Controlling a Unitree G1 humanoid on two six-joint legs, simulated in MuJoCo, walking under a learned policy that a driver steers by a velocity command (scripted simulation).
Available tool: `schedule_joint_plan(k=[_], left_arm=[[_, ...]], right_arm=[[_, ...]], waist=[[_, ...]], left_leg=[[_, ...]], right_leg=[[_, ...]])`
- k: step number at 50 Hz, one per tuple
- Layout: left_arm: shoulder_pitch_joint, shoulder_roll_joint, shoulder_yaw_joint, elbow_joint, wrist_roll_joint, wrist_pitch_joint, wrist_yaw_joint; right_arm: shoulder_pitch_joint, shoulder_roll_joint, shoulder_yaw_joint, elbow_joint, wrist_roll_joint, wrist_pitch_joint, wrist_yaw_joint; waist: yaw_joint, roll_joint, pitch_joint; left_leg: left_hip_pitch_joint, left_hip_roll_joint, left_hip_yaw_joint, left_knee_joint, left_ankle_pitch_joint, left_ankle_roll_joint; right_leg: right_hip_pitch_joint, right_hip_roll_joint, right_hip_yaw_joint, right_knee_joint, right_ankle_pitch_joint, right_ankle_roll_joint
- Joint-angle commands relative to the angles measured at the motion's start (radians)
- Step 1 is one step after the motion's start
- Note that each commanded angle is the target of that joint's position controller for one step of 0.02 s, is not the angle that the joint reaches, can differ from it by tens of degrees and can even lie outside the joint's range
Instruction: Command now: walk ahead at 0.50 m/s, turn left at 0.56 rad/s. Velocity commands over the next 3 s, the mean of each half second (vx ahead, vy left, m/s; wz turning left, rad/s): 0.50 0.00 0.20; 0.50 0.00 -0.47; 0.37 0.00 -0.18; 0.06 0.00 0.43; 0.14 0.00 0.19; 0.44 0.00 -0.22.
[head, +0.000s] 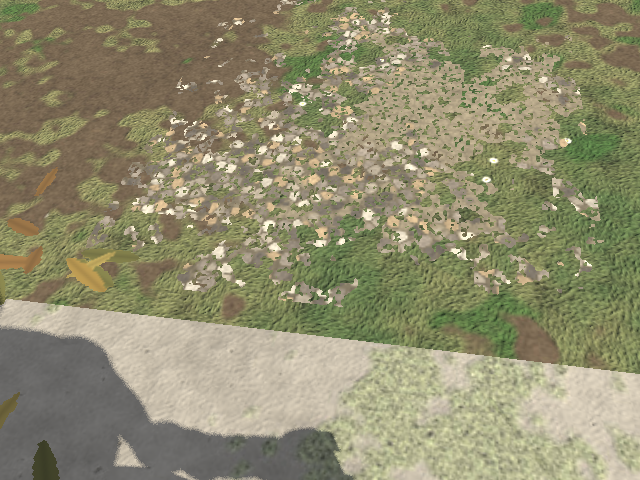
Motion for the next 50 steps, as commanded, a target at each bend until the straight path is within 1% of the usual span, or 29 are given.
schedule_joint_plan(k=[1, 3, 5, 8, 10, 12, 13, 14, 16, 19, 20, 21, 22, 23, 25, 26, 28, 30, 32, 35, 38, 40, 43, 44, 45, 46, 47, 48, 50], left_arm=[[-0.090, -0.075, -0.042, -0.219, 0.029, 0.000, 0.021], [-0.070, -0.078, -0.057, -0.216, 0.030, 0.039, 0.027], [-0.168, -0.073, -0.064, -0.229, 0.039, 0.062, 0.032], [-0.363, -0.123, -0.081, -0.308, 0.025, 0.066, 0.042], [-0.527, -0.166, -0.112, -0.385, 0.035, 0.065, 0.034], [-0.643, -0.150, -0.114, -0.435, 0.019, 0.068, 0.021], [-0.648, -0.125, -0.115, -0.445, 0.013, 0.084, 0.005], [-0.624, -0.143, -0.111, -0.445, 0.016, 0.093, -0.003], [-0.459, -0.109, -0.094, -0.349, -0.009, 0.108, -0.019], [-0.109, 0.069, -0.010, -0.219, -0.050, 0.123, -0.001], [0.013, 0.173, 0.036, -0.187, -0.011, 0.117, 0.003], [0.025, 0.235, 0.052, -0.121, -0.023, 0.128, 0.010], [-0.075, 0.195, 0.057, -0.127, -0.043, 0.135, 0.015], [-0.141, 0.138, 0.046, -0.097, -0.050, 0.107, 0.009], [-0.125, 0.020, 0.023, 0.006, -0.016, 0.057, 0.007], [-0.104, -0.010, 0.014, 0.046, -0.005, 0.039, 0.006], [-0.066, 0.021, 0.015, 0.105, -0.015, 0.019, -0.006], [-0.091, 0.072, 0.021, 0.082, -0.022, 0.008, -0.012], [-0.069, 0.119, 0.028, 0.065, -0.030, 0.000, -0.002], [0.091, 0.178, 0.057, 0.064, -0.042, -0.009, 0.019], [0.187, 0.174, 0.064, 0.049, -0.031, 0.022, 0.026], [0.186, 0.177, 0.064, 0.027, -0.027, 0.035, 0.030], [0.121, 0.223, 0.074, -0.008, -0.023, 0.023, 0.021], [0.071, 0.223, 0.075, -0.030, -0.032, 0.015, 0.013], [0.046, 0.165, 0.058, -0.078, -0.041, 0.007, 0.003], [0.169, 0.059, 0.032, -0.110, -0.083, 0.016, 0.011], [0.172, 0.163, 0.047, -0.097, -0.046, 0.033, 0.023], [0.092, 0.170, 0.052, -0.100, -0.026, 0.042, 0.020], [-0.008, 0.162, 0.051, -0.126, -0.007, 0.055, -0.001]], right_arm=[[0.062, 0.002, -0.008, 0.048, -0.027, -0.057, -0.002], [0.103, -0.014, -0.006, 0.077, -0.006, -0.074, 0.011], [0.176, -0.012, 0.003, 0.093, 0.009, -0.103, 0.027], [0.342, -0.066, -0.006, 0.146, -0.011, -0.129, 0.029], [0.399, -0.070, -0.003, 0.174, 0.004, -0.123, 0.017], [0.447, -0.055, 0.003, 0.202, 0.001, -0.113, -0.004], [0.437, -0.052, 0.001, 0.177, 0.022, -0.104, -0.024], [0.422, -0.061, -0.003, 0.170, 0.020, -0.097, -0.038], [0.341, -0.092, -0.005, 0.104, 0.032, -0.092, -0.039], [0.307, -0.256, -0.053, 0.071, 0.048, -0.125, -0.008], [0.316, -0.217, -0.051, 0.052, 0.058, -0.149, 0.006], [0.298, -0.104, -0.040, -0.005, 0.051, -0.166, 0.060], [0.292, -0.077, -0.040, -0.053, -0.014, -0.173, 0.075], [0.242, -0.005, -0.012, -0.111, -0.021, -0.174, 0.069], [0.153, 0.080, 0.034, -0.164, -0.040, -0.146, 0.031], [0.097, 0.097, 0.048, -0.205, -0.040, -0.124, 0.015], [0.117, 0.118, 0.067, -0.225, -0.035, -0.083, -0.005], [0.086, 0.038, 0.061, -0.240, -0.039, -0.069, -0.006], [0.026, -0.013, 0.047, -0.217, -0.040, -0.072, 0.003], [-0.129, 0.041, 0.064, -0.246, -0.019, -0.083, 0.033], [-0.240, 0.029, 0.064, -0.254, -0.002, -0.082, 0.048], [-0.268, 0.016, 0.061, -0.258, 0.003, -0.087, 0.047], [-0.102, -0.066, 0.024, -0.210, 0.001, -0.102, 0.023], [0.019, -0.097, 0.010, -0.185, -0.008, -0.113, 0.009], [0.171, -0.167, -0.010, -0.178, -0.035, -0.118, -0.013], [0.161, -0.228, -0.023, -0.190, -0.066, -0.115, -0.022], [0.154, -0.181, -0.026, -0.191, -0.039, -0.103, -0.014], [0.102, -0.088, -0.004, -0.193, -0.025, -0.101, -0.010], [0.092, -0.042, 0.013, -0.161, -0.017, -0.112, -0.006]], waist=[[0.038, -0.095, 0.039], [0.064, -0.069, 0.074], [0.033, -0.072, 0.085], [-0.055, 0.070, 0.053], [-0.072, 0.035, 0.090], [-0.108, 0.054, 0.106], [-0.114, 0.030, 0.066], [-0.084, 0.077, 0.017], [-0.007, 0.007, -0.114], [0.158, 0.144, -0.315], [0.209, 0.053, -0.385], [0.154, -0.302, -0.348], [0.078, -0.258, -0.328], [0.005, -0.130, -0.220], [-0.059, 0.116, -0.007], [-0.067, 0.071, 0.017], [-0.127, 0.024, 0.052], [-0.146, 0.049, 0.086], [-0.099, 0.021, 0.033], [0.014, -0.037, -0.017], [0.083, -0.103, -0.005], [0.078, -0.124, -0.023], [-0.016, -0.135, -0.105], [-0.088, -0.120, -0.158], [-0.150, -0.052, -0.273], [-0.069, 0.156, -0.380], [-0.084, 0.115, -0.390], [-0.068, 0.025, -0.240], [-0.048, -0.013, -0.085]], left_leg=[[0.202, 0.247, -0.679, -0.688, 0.099, 0.071], [0.210, 0.208, -0.512, -0.665, 0.211, 0.046], [0.204, 0.173, -0.456, -0.658, 0.295, -0.009], [0.421, 0.247, -0.566, -0.732, 0.365, 0.024], [0.461, 0.245, -0.538, -0.801, 0.276, -0.010], [0.515, 0.256, -0.514, -0.898, 0.335, 0.002], [0.501, 0.280, -0.480, -1.049, 0.495, 0.021], [0.538, 0.306, -0.445, -1.076, 0.673, 0.033], [0.534, 0.300, -0.256, -0.973, 1.340, 0.007], [0.683, 0.361, -0.229, -0.485, 1.940, -0.019], [0.547, 0.309, -0.247, -0.133, 1.699, -0.049], [0.148, 0.015, -0.244, 0.351, 0.533, -0.120], [-0.017, 0.022, -0.324, 0.708, 0.337, -0.126], [-0.113, 0.068, -0.311, 0.805, 0.374, -0.111], [-0.182, 0.140, -0.299, 0.782, 0.346, -0.085], [-0.226, 0.142, -0.289, 0.897, 0.276, -0.078], [-0.290, 0.179, -0.278, 0.822, 0.227, -0.070], [-0.171, 0.236, -0.245, 0.406, 0.225, -0.105], [-0.056, 0.238, -0.161, 0.164, 0.416, -0.129], [0.008, 0.200, -0.119, -0.181, 0.493, -0.151], [-0.065, 0.155, -0.117, -0.397, 0.466, -0.171], [0.016, 0.118, -0.119, -0.501, 0.417, -0.169], [0.351, 0.072, -0.148, -0.624, 0.361, -0.132], [0.543, 0.128, -0.191, -0.687, 0.424, -0.106], [0.789, 0.329, -0.358, -0.656, 0.304, -0.053], [1.053, 0.641, -0.764, -0.638, 0.438, 0.090], [0.972, 0.636, -0.926, -0.714, 0.314, 0.152], [0.831, 0.567, -0.776, -0.755, 0.242, 0.116], [0.639, 0.471, -0.544, -0.821, 0.325, 0.036]], right_leg=[[-0.477, 0.024, 0.031, 0.424, -0.055, -0.035], [-0.561, -0.016, 0.012, 0.311, -0.103, -0.020], [-0.619, -0.037, -0.043, 0.238, -0.104, -0.013], [-0.900, -0.002, -0.097, 0.546, -0.250, -0.036], [-0.965, -0.020, -0.118, 0.421, -0.319, -0.052], [-0.957, -0.022, -0.164, 0.260, -0.388, -0.057], [-0.743, -0.030, -0.198, 0.025, -0.361, -0.061], [-0.610, -0.041, -0.171, -0.028, -0.336, -0.082], [-0.176, 0.038, -0.289, -0.306, -0.393, -0.119], [0.224, 0.150, -0.250, -0.620, -0.460, -0.132], [0.392, 0.047, 0.082, -0.754, -0.629, -0.209], [0.503, -0.148, 0.736, -1.188, -0.638, -0.395], [0.470, -0.179, 1.013, -1.378, -0.562, -0.396], [0.372, -0.169, 0.896, -1.350, -0.579, -0.347], [0.120, -0.128, 0.592, -1.280, -0.432, -0.259], [0.075, -0.103, 0.519, -1.296, -0.348, -0.256], [0.049, -0.041, 0.303, -1.306, -0.154, -0.205], [-0.038, 0.023, 0.182, -1.376, -0.136, -0.191], [0.004, 0.069, 0.112, -1.419, 0.061, -0.185], [0.244, 0.018, 0.164, -1.467, 0.338, -0.140], [0.541, -0.003, 0.200, -1.453, 0.408, -0.128], [0.602, -0.011, 0.206, -1.396, 0.495, -0.115], [0.556, -0.005, 0.215, -1.183, 0.688, -0.078], [0.465, 0.020, 0.204, -1.036, 0.593, -0.068], [0.291, 0.043, 0.184, -0.812, 0.284, -0.064], [-0.034, 0.169, 0.053, -0.510, -0.512, -0.021], [-0.122, 0.124, 0.025, -0.368, -0.481, -0.023], [-0.150, 0.089, 0.035, -0.356, -0.359, -0.015], [-0.136, 0.048, 0.035, -0.423, -0.280, -0.002]])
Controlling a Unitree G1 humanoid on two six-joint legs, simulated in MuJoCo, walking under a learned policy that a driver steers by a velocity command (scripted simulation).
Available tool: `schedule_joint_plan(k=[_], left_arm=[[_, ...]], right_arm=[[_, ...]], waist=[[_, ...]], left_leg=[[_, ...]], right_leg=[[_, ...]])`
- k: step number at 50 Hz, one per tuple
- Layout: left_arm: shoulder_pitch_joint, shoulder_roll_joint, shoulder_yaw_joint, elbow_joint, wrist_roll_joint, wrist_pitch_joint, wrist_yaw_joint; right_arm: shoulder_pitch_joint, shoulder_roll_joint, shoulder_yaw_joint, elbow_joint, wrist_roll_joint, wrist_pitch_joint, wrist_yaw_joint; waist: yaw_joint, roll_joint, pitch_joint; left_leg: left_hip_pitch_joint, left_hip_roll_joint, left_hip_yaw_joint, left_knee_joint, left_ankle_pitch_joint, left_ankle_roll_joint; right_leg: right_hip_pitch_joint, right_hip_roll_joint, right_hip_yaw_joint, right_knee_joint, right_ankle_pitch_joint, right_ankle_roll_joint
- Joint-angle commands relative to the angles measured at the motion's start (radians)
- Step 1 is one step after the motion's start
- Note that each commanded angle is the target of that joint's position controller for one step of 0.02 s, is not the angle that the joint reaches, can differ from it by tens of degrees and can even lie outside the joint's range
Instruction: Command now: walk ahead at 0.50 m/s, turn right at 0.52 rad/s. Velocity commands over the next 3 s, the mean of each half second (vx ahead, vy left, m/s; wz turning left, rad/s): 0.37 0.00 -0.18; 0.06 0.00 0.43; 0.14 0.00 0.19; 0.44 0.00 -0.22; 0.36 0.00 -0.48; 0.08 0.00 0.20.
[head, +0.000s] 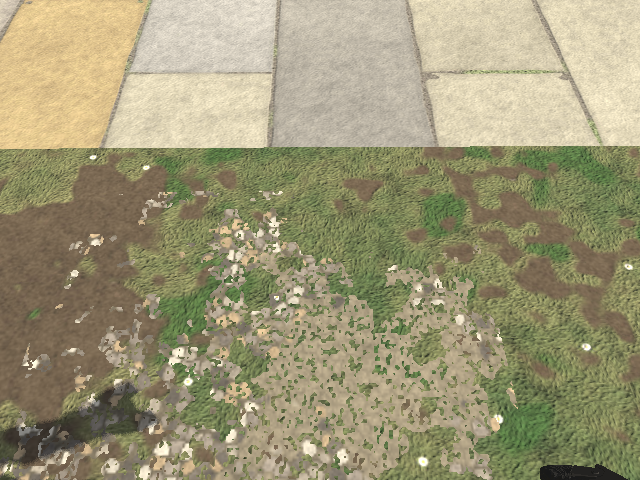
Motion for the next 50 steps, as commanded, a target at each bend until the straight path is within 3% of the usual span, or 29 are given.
schedule_joint_plan(k=[1, 4, 8, 10, 13, 15, 16, 17, 18, 19, 20, 21, 22, 23, 24, 25, 28, 33, 36, 38, 39, 40, 41, 42, 43, 44, 46, 47, 50], left_arm=[[-0.080, 0.058, 0.005, -0.127, 0.031, 0.007, -0.026], [-0.085, 0.019, -0.011, -0.124, 0.042, 0.029, -0.042], [-0.212, 0.021, -0.026, -0.161, 0.041, 0.029, -0.055], [-0.280, 0.005, -0.041, -0.172, 0.032, 0.026, -0.067], [-0.348, -0.006, -0.050, -0.186, 0.023, 0.009, -0.066], [-0.331, 0.009, -0.046, -0.188, 0.030, -0.008, -0.050], [-0.277, 0.017, -0.043, -0.172, 0.040, -0.016, -0.040], [-0.160, 0.037, -0.035, -0.131, 0.054, -0.029, -0.031], [-0.052, 0.085, -0.023, -0.107, 0.075, -0.040, -0.019], [0.029, 0.159, -0.011, -0.119, 0.088, -0.042, -0.006], [0.053, 0.185, 0.001, -0.117, 0.017, -0.027, 0.001], [0.002, 0.129, -0.012, -0.123, -0.006, -0.016, 0.006], [-0.080, 0.069, -0.034, -0.122, -0.004, -0.013, 0.011], [-0.125, 0.029, -0.047, -0.118, -0.004, -0.012, 0.014], [-0.145, 0.013, -0.053, -0.114, -0.006, -0.012, 0.020], [-0.153, 0.024, -0.049, -0.112, 0.002, -0.011, 0.024], [-0.179, 0.052, -0.038, -0.108, 0.015, -0.014, 0.026], [-0.161, 0.070, -0.025, -0.088, 0.024, 0.014, 0.031], [-0.136, 0.105, -0.011, -0.078, 0.027, 0.038, 0.029], [-0.159, 0.122, -0.004, -0.080, 0.017, 0.054, 0.033], [-0.147, 0.118, -0.003, -0.073, 0.019, 0.063, 0.034], [-0.107, 0.090, -0.005, -0.064, 0.028, 0.075, 0.031], [-0.087, 0.017, -0.024, -0.117, 0.016, 0.084, 0.026], [-0.205, 0.071, -0.017, -0.142, 0.023, 0.096, 0.035], [-0.214, 0.068, -0.015, -0.143, 0.013, 0.102, 0.032], [-0.203, 0.070, -0.014, -0.132, 0.006, 0.100, 0.027], [-0.165, 0.092, -0.005, -0.105, 0.028, 0.094, 0.021], [-0.153, 0.094, -0.003, -0.096, 0.031, 0.095, 0.018], [-0.154, 0.072, -0.012, -0.094, 0.017, 0.101, 0.017]], right_arm=[[0.148, -0.052, -0.017, -0.005, 0.012, -0.024, -0.007], [0.196, -0.079, -0.021, 0.049, 0.018, -0.049, 0.001], [0.216, -0.110, -0.025, 0.093, 0.018, -0.047, 0.014], [0.221, -0.124, -0.028, 0.106, 0.023, -0.040, 0.023], [0.291, -0.160, -0.037, 0.149, 0.032, -0.028, 0.026], [0.317, -0.180, -0.041, 0.172, 0.036, -0.016, 0.022], [0.314, -0.185, -0.041, 0.178, 0.044, -0.009, 0.016], [0.324, -0.178, -0.039, 0.184, 0.050, -0.002, 0.009], [0.346, -0.145, -0.027, 0.170, 0.055, -0.003, 0.004], [0.423, -0.047, -0.002, 0.131, 0.057, 0.000, -0.001], [0.469, -0.086, -0.012, 0.155, 0.074, 0.024, -0.012], [0.411, -0.121, -0.026, 0.156, 0.057, 0.041, -0.015], [0.349, -0.095, -0.020, 0.141, 0.051, 0.047, -0.012], [0.324, -0.086, -0.020, 0.143, 0.039, 0.056, -0.010], [0.324, -0.086, -0.024, 0.146, 0.024, 0.072, -0.005], [0.349, -0.084, -0.030, 0.156, 0.012, 0.091, 0.001], [0.345, -0.066, -0.037, 0.142, 0.018, 0.116, 0.007], [0.199, -0.061, -0.029, 0.068, 0.012, 0.142, 0.023], [0.163, -0.076, -0.031, 0.027, 0.015, 0.144, 0.032], [0.185, -0.074, -0.032, 0.018, 0.016, 0.135, 0.035], [0.209, -0.086, -0.036, 0.024, 0.014, 0.127, 0.035], [0.234, -0.130, -0.046, 0.025, 0.009, 0.115, 0.030], [0.202, -0.265, -0.075, -0.022, 0.013, 0.112, 0.018], [0.287, -0.290, -0.093, -0.006, 0.017, 0.123, 0.002], [0.274, -0.253, -0.082, 0.005, 0.018, 0.129, -0.006], [0.203, -0.220, -0.072, -0.004, 0.026, 0.133, -0.006], [0.099, -0.184, -0.062, -0.037, 0.034, 0.131, 0.001], [0.103, -0.172, -0.058, -0.039, 0.036, 0.127, 0.005], [0.147, -0.178, -0.059, -0.029, 0.034, 0.114, 0.006]], waist=[[-0.064, 0.070, -0.048], [-0.035, 0.104, -0.016], [-0.032, 0.120, 0.041], [-0.050, 0.126, 0.054], [-0.084, 0.112, 0.059], [-0.082, 0.127, 0.029], [-0.056, 0.130, 0.002], [-0.012, 0.101, -0.052], [0.019, 0.051, -0.143], [0.009, -0.174, -0.306], [0.033, -0.236, -0.447], [0.016, -0.098, -0.371], [-0.022, -0.096, -0.236], [-0.052, -0.079, -0.145], [-0.076, -0.088, -0.097], [-0.093, -0.088, -0.084], [-0.126, -0.075, -0.092], [-0.080, -0.123, -0.039], [-0.059, -0.107, -0.045], [-0.075, -0.083, -0.041], [-0.080, -0.040, -0.036], [-0.077, 0.111, -0.006], [-0.046, 0.386, 0.029], [-0.139, 0.286, 0.057], [-0.104, 0.219, 0.062], [-0.064, 0.175, 0.069], [-0.029, 0.157, 0.019], [-0.029, 0.133, -0.016], [-0.047, 0.104, -0.050]], left_leg=[[0.307, 0.313, -0.362, -0.295, 0.113, 0.153], [0.260, 0.286, -0.261, -0.350, 0.216, 0.143], [0.225, 0.246, -0.123, -0.399, 0.237, 0.122], [0.177, 0.212, -0.053, -0.414, 0.249, 0.101], [0.240, 0.225, -0.032, -0.357, 0.510, 0.080], [0.334, 0.234, -0.028, -0.258, 0.663, 0.059], [0.353, 0.220, -0.014, -0.173, 0.730, 0.040], [0.332, 0.182, 0.011, -0.030, 0.716, 0.016], [0.201, 0.140, 0.021, 0.136, 0.467, -0.009], [-0.037, 0.052, 0.051, 0.455, -0.223, -0.038], [-0.095, -0.029, -0.067, 0.689, -0.465, -0.045], [-0.117, 0.011, -0.137, 0.715, -0.402, -0.043], [-0.153, 0.039, -0.122, 0.676, -0.354, -0.047], [-0.136, 0.064, -0.117, 0.619, -0.306, -0.056], [-0.079, 0.076, -0.111, 0.578, -0.260, -0.066], [-0.027, 0.062, -0.082, 0.598, -0.232, -0.071], [-0.003, 0.054, -0.068, 0.582, -0.186, -0.075], [0.019, 0.085, -0.032, 0.343, -0.131, -0.047], [0.060, 0.073, -0.005, 0.249, -0.183, -0.025], [0.140, 0.053, 0.018, 0.112, -0.157, -0.004], [0.201, 0.035, 0.007, 0.019, -0.125, 0.012], [0.224, 0.113, -0.151, -0.158, -0.098, 0.033], [0.257, 0.384, -0.575, -0.280, 0.050, 0.129], [0.190, 0.425, -0.617, -0.313, 0.148, 0.237], [0.165, 0.369, -0.536, -0.297, 0.125, 0.241], [0.140, 0.299, -0.450, -0.295, 0.070, 0.204], [0.166, 0.209, -0.360, -0.270, 0.137, 0.164], [0.190, 0.202, -0.353, -0.254, 0.201, 0.165], [0.262, 0.208, -0.361, -0.243, 0.242, 0.175]], right_leg=[[-0.320, -0.099, 0.032, 0.088, 0.075, 0.028], [-0.323, -0.101, 0.040, 0.001, 0.077, 0.044], [-0.344, -0.126, 0.011, -0.212, 0.241, 0.061], [-0.237, -0.133, -0.056, -0.393, 0.321, 0.052], [-0.138, -0.110, -0.122, -0.539, 0.360, 0.027], [-0.097, -0.079, -0.139, -0.609, 0.326, 0.001], [-0.023, -0.054, -0.149, -0.671, 0.335, -0.015], [0.128, -0.034, -0.145, -0.748, 0.405, -0.035], [0.345, -0.151, -0.054, -0.711, 0.630, -0.055], [0.634, -0.489, 0.243, -0.603, 1.164, -0.152], [0.651, -0.579, 0.403, -0.665, 1.352, -0.273], [0.546, -0.504, 0.284, -0.702, 1.239, -0.243], [0.432, -0.457, 0.199, -0.751, 1.108, -0.203], [0.318, -0.414, 0.134, -0.809, 1.000, -0.163], [0.218, -0.386, 0.079, -0.853, 0.939, -0.136], [0.149, -0.372, 0.036, -0.871, 0.937, -0.136], [0.075, -0.368, -0.043, -0.903, 0.835, -0.157], [0.030, -0.365, -0.104, -0.934, 0.386, -0.146], [0.050, -0.405, -0.087, -0.897, 0.284, -0.146], [0.034, -0.397, -0.109, -0.834, 0.200, -0.107], [0.003, -0.369, -0.138, -0.768, 0.135, -0.062], [-0.050, -0.305, -0.206, -0.604, 0.021, 0.012], [-0.269, -0.124, -0.280, -0.359, -0.214, 0.107], [-0.310, -0.079, -0.128, -0.194, -0.251, 0.102], [-0.301, -0.098, -0.067, -0.124, -0.171, 0.101], [-0.283, -0.112, -0.043, -0.128, -0.070, 0.096], [-0.249, -0.097, -0.055, -0.108, 0.030, 0.093], [-0.235, -0.090, -0.053, -0.089, 0.036, 0.097], [-0.240, -0.093, -0.044, -0.134, 0.039, 0.109]])
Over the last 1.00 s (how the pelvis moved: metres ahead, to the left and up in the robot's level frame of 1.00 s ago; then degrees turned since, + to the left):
0.68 -0.05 0.26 -13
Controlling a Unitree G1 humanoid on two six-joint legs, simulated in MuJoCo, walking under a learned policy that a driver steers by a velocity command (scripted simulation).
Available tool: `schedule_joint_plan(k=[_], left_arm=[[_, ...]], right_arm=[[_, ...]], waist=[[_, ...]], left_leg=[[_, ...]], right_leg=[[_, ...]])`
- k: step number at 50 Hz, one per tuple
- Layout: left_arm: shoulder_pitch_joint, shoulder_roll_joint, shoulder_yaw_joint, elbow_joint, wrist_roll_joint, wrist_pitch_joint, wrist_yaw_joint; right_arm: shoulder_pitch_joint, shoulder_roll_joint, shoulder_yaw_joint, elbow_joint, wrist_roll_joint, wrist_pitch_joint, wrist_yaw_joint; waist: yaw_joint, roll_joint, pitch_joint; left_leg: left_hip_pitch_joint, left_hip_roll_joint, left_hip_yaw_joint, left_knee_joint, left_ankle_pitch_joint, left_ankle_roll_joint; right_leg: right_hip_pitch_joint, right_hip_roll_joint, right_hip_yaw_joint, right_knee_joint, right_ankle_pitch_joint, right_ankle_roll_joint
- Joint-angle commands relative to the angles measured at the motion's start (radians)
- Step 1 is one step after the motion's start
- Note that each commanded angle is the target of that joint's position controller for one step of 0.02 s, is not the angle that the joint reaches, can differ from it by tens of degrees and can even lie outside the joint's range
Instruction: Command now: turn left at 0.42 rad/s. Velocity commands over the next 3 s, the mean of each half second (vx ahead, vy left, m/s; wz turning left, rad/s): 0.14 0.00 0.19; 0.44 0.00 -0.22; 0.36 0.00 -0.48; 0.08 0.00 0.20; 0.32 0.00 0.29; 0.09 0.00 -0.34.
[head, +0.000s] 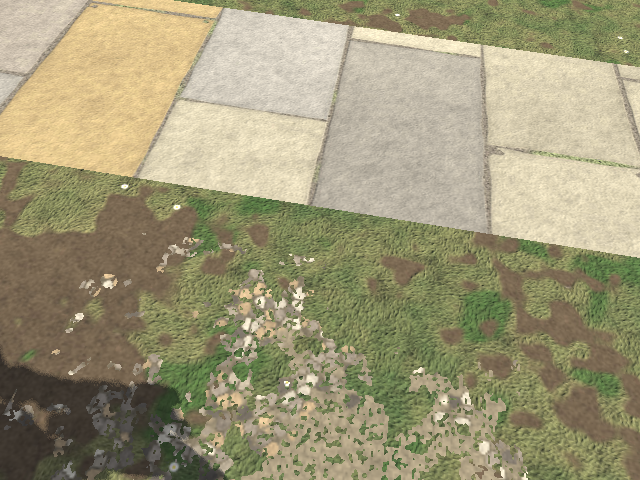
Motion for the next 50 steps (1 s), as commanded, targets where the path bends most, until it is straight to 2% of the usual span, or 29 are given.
schedule_joint_plan(k=[1, 5, 10, 12, 13, 14, 15, 16, 17, 18, 19, 22, 25, 28, 30, 31, 32, 33, 34, 35, 36, 37, 38, 39, 40, 43, 46, 48, 50], left_arm=[[0.019, 0.056, 0.012, -0.048, -0.007, -0.003, 0.003], [-0.019, 0.050, 0.002, -0.058, -0.010, -0.001, 0.005], [0.030, 0.048, -0.005, -0.050, -0.025, -0.013, 0.015], [0.109, 0.030, -0.013, -0.028, -0.009, -0.033, 0.010], [0.134, 0.067, -0.009, -0.032, 0.010, -0.046, 0.010], [0.166, 0.170, 0.013, -0.037, 0.010, -0.052, 0.007], [0.181, 0.212, 0.036, -0.009, 0.019, -0.049, 0.001], [0.142, 0.160, 0.023, -0.005, 0.009, -0.053, -0.002], [0.103, 0.131, 0.016, -0.004, -0.006, -0.060, -0.007], [0.083, 0.120, 0.015, -0.006, -0.011, -0.069, -0.010], [0.083, 0.104, 0.011, -0.002, -0.014, -0.079, -0.012], [0.137, 0.100, 0.018, 0.026, -0.014, -0.101, -0.023], [0.196, 0.109, 0.025, 0.052, -0.011, -0.108, -0.026], [0.217, 0.130, 0.032, 0.069, -0.006, -0.111, -0.026], [0.204, 0.147, 0.036, 0.074, -0.008, -0.109, -0.029], [0.186, 0.150, 0.036, 0.077, -0.015, -0.107, -0.031], [0.181, 0.133, 0.030, 0.081, -0.017, -0.106, -0.031], [0.153, 0.089, 0.015, 0.068, -0.018, -0.110, -0.033], [0.127, -0.018, -0.016, 0.008, -0.036, -0.117, -0.037], [0.103, 0.077, 0.007, 0.009, -0.013, -0.108, -0.027], [0.101, 0.096, 0.017, 0.020, -0.008, -0.104, -0.034], [0.103, 0.083, 0.015, 0.038, -0.012, -0.102, -0.047], [0.105, 0.072, 0.016, 0.048, -0.012, -0.096, -0.055], [0.108, 0.069, 0.016, 0.059, -0.002, -0.088, -0.061], [0.111, 0.060, 0.015, 0.069, 0.004, -0.082, -0.067], [0.042, 0.038, 0.012, 0.048, 0.004, -0.072, -0.078], [-0.062, 0.026, 0.005, 0.009, 0.005, -0.067, -0.085], [-0.120, 0.009, -0.006, -0.011, 0.003, -0.069, -0.092], [-0.191, 0.002, -0.015, -0.040, 0.003, -0.069, -0.103]], right_arm=[[-0.003, -0.129, -0.033, -0.068, -0.002, -0.023, -0.004], [0.024, -0.131, -0.030, -0.057, -0.013, -0.020, -0.006], [-0.019, -0.137, -0.025, -0.052, -0.017, -0.012, -0.002], [-0.017, -0.118, -0.019, -0.043, 0.000, -0.007, -0.005], [-0.023, -0.063, -0.003, -0.055, 0.001, -0.009, -0.006], [-0.063, -0.028, 0.006, -0.086, 0.008, -0.016, -0.004], [-0.136, -0.103, -0.012, -0.107, -0.027, -0.025, -0.002], [-0.125, -0.119, -0.022, -0.098, -0.029, -0.033, 0.008], [-0.082, -0.120, -0.024, -0.073, -0.032, -0.036, 0.020], [-0.051, -0.122, -0.027, -0.050, -0.038, -0.039, 0.033], [-0.037, -0.112, -0.026, -0.034, -0.043, -0.042, 0.044], [-0.110, -0.062, -0.009, -0.045, -0.030, -0.049, 0.060], [-0.190, -0.046, 0.002, -0.065, -0.024, -0.054, 0.058], [-0.218, -0.053, 0.003, -0.075, -0.021, -0.059, 0.049], [-0.188, -0.059, 0.001, -0.072, -0.020, -0.067, 0.042], [-0.135, -0.060, -0.001, -0.054, -0.022, -0.074, 0.037], [-0.036, -0.076, -0.009, -0.021, -0.028, -0.085, 0.026], [0.114, -0.126, -0.026, 0.016, -0.040, -0.100, 0.009], [0.239, -0.250, -0.052, 0.022, -0.054, -0.107, -0.003], [0.245, -0.252, -0.053, 0.037, -0.044, -0.103, -0.006], [0.164, -0.190, -0.033, 0.025, -0.036, -0.101, -0.003], [0.098, -0.133, -0.018, 0.018, -0.027, -0.106, 0.000], [0.060, -0.099, -0.007, 0.015, -0.023, -0.112, -0.002], [0.050, -0.079, 0.001, 0.018, -0.021, -0.119, -0.005], [0.051, -0.075, 0.004, 0.023, -0.020, -0.126, -0.008], [0.100, -0.083, 0.000, 0.058, -0.011, -0.140, -0.006], [0.125, -0.070, 0.003, 0.091, -0.010, -0.142, -0.004], [0.120, -0.063, 0.005, 0.108, -0.011, -0.144, -0.003], [0.140, -0.078, 0.002, 0.129, -0.010, -0.145, -0.008]], waist=[[0.001, 0.129, -0.078], [-0.034, 0.159, -0.062], [-0.016, 0.161, -0.049], [0.027, 0.112, -0.070], [0.035, -0.009, -0.047], [0.063, -0.187, -0.020], [0.088, -0.185, 0.104], [0.042, -0.123, 0.141], [0.006, -0.099, 0.134], [-0.006, -0.100, 0.103], [-0.005, -0.091, 0.080], [0.030, -0.083, 0.064], [0.074, -0.099, 0.063], [0.086, -0.101, 0.070], [0.062, -0.089, 0.068], [0.023, -0.066, 0.069], [-0.025, -0.024, 0.042], [-0.100, 0.070, -0.040], [-0.151, 0.318, -0.145], [-0.139, 0.246, -0.078], [-0.082, 0.157, 0.007], [-0.047, 0.125, 0.043], [-0.025, 0.131, 0.053], [-0.016, 0.147, 0.051], [-0.012, 0.145, 0.045], [-0.010, 0.118, 0.049], [-0.016, 0.111, 0.074], [-0.018, 0.114, 0.089], [-0.031, 0.118, 0.109]], left_leg=[[0.156, 0.233, -0.263, -0.163, 0.217, 0.155], [0.141, 0.235, -0.291, -0.166, 0.124, 0.163], [0.062, 0.226, -0.322, -0.123, 0.158, 0.144], [-0.061, 0.166, -0.314, -0.110, -0.217, 0.092], [-0.199, 0.095, -0.267, -0.017, -0.403, 0.039], [-0.361, -0.062, -0.056, 0.221, -0.386, -0.007], [-0.409, -0.038, -0.048, 0.346, -0.318, -0.016], [-0.391, 0.000, -0.074, 0.410, -0.238, -0.020], [-0.373, 0.018, -0.054, 0.437, -0.177, -0.035], [-0.354, 0.026, -0.021, 0.464, -0.133, -0.046], [-0.339, 0.034, 0.008, 0.482, -0.106, -0.054], [-0.342, 0.062, 0.055, 0.413, -0.051, -0.071], [-0.301, 0.074, 0.079, 0.261, -0.040, -0.079], [-0.196, 0.067, 0.101, 0.139, -0.084, -0.065], [-0.073, 0.054, 0.115, 0.072, -0.079, -0.043], [0.041, 0.042, 0.117, 0.005, -0.050, -0.033], [0.203, 0.031, 0.102, -0.038, -0.045, -0.024], [0.410, 0.135, -0.030, -0.085, -0.123, -0.001], [0.595, 0.422, -0.430, -0.241, -0.464, 0.075], [0.458, 0.502, -0.612, -0.317, -0.564, 0.123], [0.373, 0.461, -0.507, -0.308, -0.543, 0.117], [0.305, 0.406, -0.386, -0.319, -0.418, 0.091], [0.273, 0.360, -0.276, -0.336, -0.299, 0.061], [0.260, 0.327, -0.195, -0.345, -0.183, 0.044], [0.257, 0.305, -0.129, -0.342, -0.061, 0.038], [0.282, 0.301, -0.013, -0.337, 0.183, 0.046], [0.285, 0.294, 0.076, -0.344, 0.301, 0.057], [0.260, 0.271, 0.145, -0.342, 0.347, 0.048], [0.254, 0.279, 0.185, -0.349, 0.382, 0.044]], right_leg=[[-0.063, -0.009, 0.020, -0.026, 0.011, 0.010], [0.020, -0.002, 0.013, -0.181, -0.026, -0.006], [0.220, 0.034, -0.017, -0.419, -0.042, -0.049], [0.431, 0.042, -0.032, -0.646, 0.047, -0.089], [0.513, -0.092, 0.140, -0.742, -0.117, -0.127], [0.534, -0.299, 0.468, -0.908, -0.433, -0.212], [0.388, -0.384, 0.602, -0.988, -0.505, -0.280], [0.353, -0.346, 0.556, -0.992, -0.468, -0.277], [0.357, -0.292, 0.471, -0.985, -0.389, -0.248], [0.381, -0.246, 0.390, -0.978, -0.294, -0.225], [0.397, -0.213, 0.329, -0.971, -0.211, -0.219], [0.440, -0.180, 0.239, -0.963, -0.086, -0.220], [0.463, -0.187, 0.210, -0.946, -0.019, -0.229], [0.426, -0.203, 0.198, -0.909, 0.006, -0.236], [0.367, -0.215, 0.200, -0.872, 0.023, -0.232], [0.304, -0.202, 0.193, -0.826, 0.059, -0.222], [0.228, -0.171, 0.172, -0.736, 0.130, -0.202], [0.123, -0.104, 0.109, -0.527, 0.161, -0.167], [-0.114, 0.041, -0.026, -0.190, -0.062, -0.111], [-0.199, 0.057, 0.034, -0.017, -0.161, -0.126], [-0.202, 0.006, 0.095, 0.043, -0.085, -0.143], [-0.173, -0.022, 0.095, 0.032, -0.010, -0.139], [-0.149, -0.039, 0.084, 0.011, 0.037, -0.129], [-0.133, -0.048, 0.072, 0.007, 0.075, -0.114], [-0.126, -0.044, 0.061, 0.023, 0.114, -0.104], [-0.203, -0.050, 0.049, 0.039, 0.195, -0.082], [-0.254, -0.053, 0.028, -0.047, 0.278, -0.068], [-0.206, -0.053, -0.013, -0.173, 0.353, -0.072], [-0.152, -0.053, -0.061, -0.292, 0.386, -0.090]])
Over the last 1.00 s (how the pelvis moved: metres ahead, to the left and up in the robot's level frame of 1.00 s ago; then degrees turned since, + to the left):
0.24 -0.02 0.01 13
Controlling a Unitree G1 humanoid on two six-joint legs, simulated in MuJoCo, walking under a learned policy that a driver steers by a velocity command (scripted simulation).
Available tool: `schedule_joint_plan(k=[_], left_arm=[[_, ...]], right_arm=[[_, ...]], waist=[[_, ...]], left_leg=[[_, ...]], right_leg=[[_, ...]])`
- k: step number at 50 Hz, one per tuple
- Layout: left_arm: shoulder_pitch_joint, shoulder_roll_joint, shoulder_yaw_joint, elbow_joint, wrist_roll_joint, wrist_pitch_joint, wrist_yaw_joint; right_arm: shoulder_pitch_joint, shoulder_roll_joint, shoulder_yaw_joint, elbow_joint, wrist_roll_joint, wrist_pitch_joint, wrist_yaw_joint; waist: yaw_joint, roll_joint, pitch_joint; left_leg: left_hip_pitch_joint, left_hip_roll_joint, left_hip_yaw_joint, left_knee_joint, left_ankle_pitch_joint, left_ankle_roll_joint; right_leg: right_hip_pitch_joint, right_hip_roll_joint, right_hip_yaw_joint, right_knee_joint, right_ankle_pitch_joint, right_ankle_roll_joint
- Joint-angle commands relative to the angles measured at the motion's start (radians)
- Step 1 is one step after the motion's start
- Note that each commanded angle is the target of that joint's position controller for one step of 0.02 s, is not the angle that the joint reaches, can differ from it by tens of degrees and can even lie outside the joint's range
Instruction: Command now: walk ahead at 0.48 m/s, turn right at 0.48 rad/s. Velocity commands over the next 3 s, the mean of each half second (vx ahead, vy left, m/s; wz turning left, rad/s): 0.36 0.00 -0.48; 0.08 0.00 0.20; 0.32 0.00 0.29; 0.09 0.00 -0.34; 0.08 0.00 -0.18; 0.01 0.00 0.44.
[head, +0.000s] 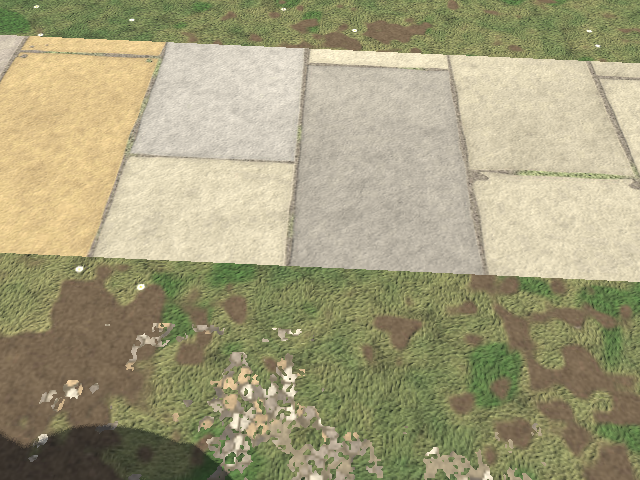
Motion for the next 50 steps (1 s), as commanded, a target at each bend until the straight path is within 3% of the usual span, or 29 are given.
schedule_joint_plan(k=[1, 3, 5, 6, 7, 8, 9, 10, 11, 12, 13, 15, 16, 20, 24, 27, 29, 32, 33, 34, 35, 36, 37, 39, 40, 42, 45, 47, 50], left_arm=[[-0.151, 0.013, -0.013, -0.114, 0.002, -0.013, -0.016], [-0.165, 0.019, -0.014, -0.125, 0.004, -0.012, -0.015], [-0.113, 0.038, -0.006, -0.117, 0.007, -0.009, -0.003], [-0.041, 0.056, 0.002, -0.100, 0.008, -0.011, 0.004], [0.072, 0.084, 0.017, -0.070, 0.010, -0.017, 0.012], [0.229, 0.127, 0.040, -0.020, 0.021, -0.024, 0.026], [0.279, 0.230, 0.069, -0.016, 0.026, -0.021, 0.045], [0.251, 0.284, 0.080, -0.046, -0.008, -0.014, 0.046], [0.224, 0.251, 0.077, -0.037, -0.021, -0.006, 0.055], [0.176, 0.211, 0.065, -0.030, -0.026, -0.009, 0.065], [0.137, 0.169, 0.053, -0.029, -0.024, -0.016, 0.067], [0.091, 0.126, 0.037, -0.036, -0.035, -0.029, 0.065], [0.094, 0.126, 0.034, -0.035, -0.036, -0.038, 0.062], [0.142, 0.145, 0.034, -0.016, -0.029, -0.040, 0.063], [0.196, 0.126, 0.022, 0.005, -0.030, -0.029, 0.075], [0.227, 0.124, 0.017, 0.020, -0.021, -0.023, 0.085], [0.217, 0.102, 0.004, 0.029, -0.011, -0.021, 0.091], [0.190, 0.105, -0.003, 0.045, -0.004, -0.023, 0.098], [0.172, 0.119, 0.000, 0.048, -0.011, -0.023, 0.103], [0.155, 0.139, 0.005, 0.048, -0.023, -0.024, 0.109], [0.157, 0.144, 0.005, 0.019, -0.022, -0.032, 0.113], [0.257, 0.089, -0.001, 0.018, -0.033, -0.023, 0.108], [0.219, 0.106, -0.002, 0.024, -0.007, -0.002, 0.107], [0.143, 0.106, 0.001, 0.020, 0.004, 0.019, 0.101], [0.119, 0.107, 0.003, 0.012, -0.002, 0.030, 0.098], [0.117, 0.092, -0.002, 0.009, -0.004, 0.045, 0.094], [0.093, 0.073, -0.009, 0.001, -0.012, 0.052, 0.099], [0.069, 0.083, -0.009, -0.012, -0.006, 0.048, 0.096], [0.057, 0.098, -0.007, -0.027, -0.007, 0.031, 0.088]], right_arm=[[-0.004, -0.128, -0.027, -0.028, 0.003, -0.017, -0.008], [0.009, -0.146, -0.030, -0.008, 0.004, -0.010, -0.014], [0.007, -0.179, -0.036, 0.006, 0.002, 0.000, -0.024], [0.001, -0.198, -0.040, 0.010, -0.003, 0.010, -0.028], [-0.001, -0.215, -0.045, 0.010, -0.005, 0.021, -0.031], [-0.013, -0.220, -0.045, -0.001, -0.004, 0.025, -0.029], [0.034, -0.121, -0.024, -0.044, 0.002, 0.022, -0.015], [-0.005, -0.130, -0.026, -0.108, 0.009, 0.014, 0.000], [-0.143, -0.168, -0.033, -0.133, 0.004, 0.005, 0.003], [-0.152, -0.153, -0.023, -0.139, 0.016, -0.007, 0.003], [-0.133, -0.144, -0.022, -0.121, 0.011, -0.007, -0.002], [-0.081, -0.134, -0.021, -0.106, -0.020, 0.034, -0.005], [-0.073, -0.128, -0.021, -0.108, -0.024, 0.053, -0.003], [-0.115, -0.108, -0.016, -0.118, -0.013, 0.079, 0.001], [-0.228, -0.113, -0.012, -0.142, -0.007, 0.084, 0.002], [-0.281, -0.117, -0.008, -0.148, -0.001, 0.082, 0.000], [-0.273, -0.107, -0.002, -0.133, 0.001, 0.076, 0.000], [-0.225, -0.115, -0.004, -0.101, 0.002, 0.067, -0.006], [-0.175, -0.124, -0.008, -0.084, 0.000, 0.062, -0.009], [-0.115, -0.140, -0.014, -0.068, -0.004, 0.050, -0.012], [-0.048, -0.210, -0.029, -0.061, -0.006, 0.039, -0.017], [-0.062, -0.276, -0.047, -0.074, 0.012, 0.049, -0.014], [-0.064, -0.201, -0.030, -0.071, 0.037, 0.059, 0.000], [-0.152, -0.189, -0.037, -0.087, 0.023, 0.077, 0.006], [-0.183, -0.176, -0.035, -0.093, 0.019, 0.088, 0.001], [-0.202, -0.170, -0.039, -0.098, 0.012, 0.101, -0.001], [-0.177, -0.194, -0.056, -0.093, 0.010, 0.109, 0.001], [-0.158, -0.208, -0.068, -0.089, 0.009, 0.116, 0.002], [-0.179, -0.228, -0.083, -0.097, 0.002, 0.126, 0.009]], waist=[[0.000, 0.121, 0.104], [0.003, 0.113, 0.097], [0.033, 0.138, 0.039], [0.068, 0.149, -0.010], [0.116, 0.149, -0.080], [0.190, 0.102, -0.164], [0.156, -0.077, -0.269], [0.132, -0.160, -0.363], [0.155, -0.014, -0.225], [0.109, 0.028, -0.107], [0.057, 0.088, -0.045], [-0.002, 0.080, -0.042], [-0.013, 0.069, -0.055], [-0.001, 0.021, -0.079], [0.051, -0.022, -0.068], [0.082, -0.024, -0.057], [0.080, -0.022, -0.047], [0.060, -0.026, -0.025], [0.030, -0.016, -0.024], [-0.011, 0.016, -0.041], [-0.022, 0.106, -0.121], [0.030, 0.288, -0.205], [0.026, 0.219, -0.226], [0.045, 0.100, -0.078], [0.057, 0.105, -0.035], [0.064, 0.142, -0.048], [0.042, 0.154, -0.073], [0.027, 0.180, -0.092], [0.029, 0.204, -0.078]], left_leg=[[-0.081, 0.270, -0.032, -0.073, 0.512, 0.076], [-0.019, 0.281, 0.003, -0.019, 0.673, 0.066], [0.050, 0.291, 0.034, 0.124, 1.004, 0.053], [0.066, 0.295, 0.045, 0.253, 1.118, 0.053], [0.031, 0.298, 0.046, 0.431, 1.099, 0.052], [-0.109, 0.274, 0.059, 0.684, 0.912, 0.035], [-0.435, 0.184, 0.051, 1.032, 0.220, -0.001], [-0.718, -0.011, -0.126, 1.286, -0.275, -0.034], [-0.830, 0.057, -0.237, 1.285, -0.160, -0.028], [-0.798, 0.097, -0.224, 1.205, -0.067, -0.029], [-0.722, 0.125, -0.220, 1.123, -0.049, -0.037], [-0.599, 0.142, -0.225, 1.033, -0.068, -0.066], [-0.579, 0.135, -0.216, 1.002, -0.070, -0.078], [-0.600, 0.116, -0.180, 0.862, 0.056, -0.091], [-0.638, 0.113, -0.181, 0.706, 0.175, -0.076], [-0.644, 0.100, -0.184, 0.609, 0.196, -0.059], [-0.594, 0.086, -0.175, 0.532, 0.178, -0.044], [-0.454, 0.045, -0.166, 0.420, 0.093, 0.002], [-0.390, 0.030, -0.167, 0.338, 0.111, 0.023], [-0.291, 0.040, -0.192, 0.220, 0.264, 0.045], [-0.138, 0.173, -0.363, 0.244, 0.702, 0.095], [-0.005, 0.406, -0.621, 0.261, 1.108, 0.296], [-0.051, 0.427, -0.715, 0.192, 1.021, 0.342], [-0.199, 0.322, -0.605, 0.126, 0.638, 0.284], [-0.263, 0.272, -0.556, 0.095, 0.500, 0.244], [-0.299, 0.193, -0.510, 0.068, 0.330, 0.197], [-0.284, 0.172, -0.530, 0.054, 0.177, 0.186], [-0.295, 0.167, -0.589, 0.000, -0.143, 0.191], [-0.357, 0.162, -0.649, -0.043, -0.329, 0.179]], right_leg=[[0.027, -0.001, -0.068, -0.153, 0.056, -0.023], [0.077, 0.028, -0.108, -0.224, 0.016, -0.057], [0.172, 0.091, -0.151, -0.240, -0.081, -0.101], [0.253, 0.127, -0.160, -0.244, -0.141, -0.126], [0.394, 0.157, -0.143, -0.277, -0.177, -0.153], [0.628, 0.148, -0.082, -0.344, -0.193, -0.191], [0.913, -0.128, 0.303, -0.363, -0.332, -0.280], [1.048, -0.306, 0.836, -0.547, -0.324, -0.415], [0.972, -0.271, 0.695, -0.588, -0.177, -0.368], [0.815, -0.254, 0.536, -0.581, 0.062, -0.336], [0.682, -0.200, 0.420, -0.571, 0.318, -0.292], [0.546, -0.120, 0.277, -0.565, 0.548, -0.248], [0.524, -0.099, 0.249, -0.560, 0.626, -0.241], [0.522, -0.049, 0.163, -0.552, 0.748, -0.186], [0.596, -0.040, 0.162, -0.542, 0.696, -0.118], [0.669, -0.067, 0.185, -0.523, 0.690, -0.115], [0.688, -0.080, 0.168, -0.513, 0.688, -0.116], [0.668, -0.103, 0.165, -0.451, 0.711, -0.112], [0.668, -0.097, 0.159, -0.390, 0.722, -0.101], [0.649, -0.068, 0.136, -0.290, 0.664, -0.076], [0.563, 0.000, 0.097, -0.121, 0.408, -0.045], [0.380, 0.166, 0.010, 0.150, -0.288, 0.014], [0.314, 0.174, 0.052, 0.242, -0.593, 0.015], [0.247, 0.120, 0.082, 0.306, -0.511, 0.031], [0.244, 0.098, 0.080, 0.265, -0.467, 0.039], [0.273, 0.101, 0.054, 0.199, -0.409, 0.059], [0.271, 0.104, 0.047, 0.080, -0.405, 0.079], [0.287, 0.099, 0.040, 0.011, -0.413, 0.083], [0.357, 0.112, 0.028, -0.086, -0.436, 0.072]])
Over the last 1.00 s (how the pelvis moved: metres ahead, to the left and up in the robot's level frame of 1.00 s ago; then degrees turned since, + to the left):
0.24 0.04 0.00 -5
